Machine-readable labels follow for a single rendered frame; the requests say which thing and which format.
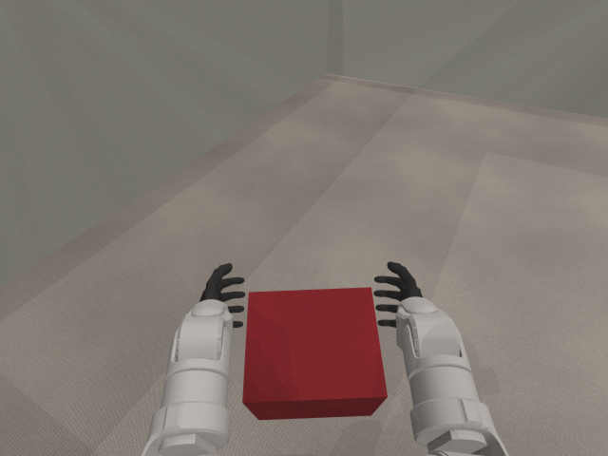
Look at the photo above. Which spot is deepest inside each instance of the carton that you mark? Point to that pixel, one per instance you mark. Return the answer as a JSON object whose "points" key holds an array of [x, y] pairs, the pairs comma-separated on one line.
{"points": [[312, 354]]}

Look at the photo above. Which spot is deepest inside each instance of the robot left forearm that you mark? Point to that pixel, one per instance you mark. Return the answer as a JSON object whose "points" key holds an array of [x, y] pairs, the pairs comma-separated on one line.
{"points": [[193, 419]]}

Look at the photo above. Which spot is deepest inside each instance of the right robot hand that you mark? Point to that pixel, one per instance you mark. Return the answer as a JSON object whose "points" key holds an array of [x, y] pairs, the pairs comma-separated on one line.
{"points": [[405, 282]]}

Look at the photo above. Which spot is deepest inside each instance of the left robot hand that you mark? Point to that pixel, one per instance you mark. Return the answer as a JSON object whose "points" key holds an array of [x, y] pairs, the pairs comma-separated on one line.
{"points": [[215, 284]]}

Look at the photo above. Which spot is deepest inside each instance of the robot right forearm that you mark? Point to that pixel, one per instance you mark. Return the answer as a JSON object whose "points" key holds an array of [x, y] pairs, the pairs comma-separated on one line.
{"points": [[447, 414]]}

